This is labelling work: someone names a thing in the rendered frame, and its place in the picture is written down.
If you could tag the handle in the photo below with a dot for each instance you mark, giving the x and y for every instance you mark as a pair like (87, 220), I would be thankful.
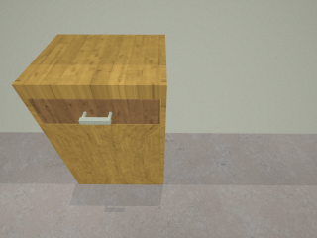
(95, 120)

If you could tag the drawer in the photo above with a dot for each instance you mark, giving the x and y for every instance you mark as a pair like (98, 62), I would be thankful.
(124, 111)

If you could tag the cabinet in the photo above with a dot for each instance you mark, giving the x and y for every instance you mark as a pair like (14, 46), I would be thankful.
(103, 66)

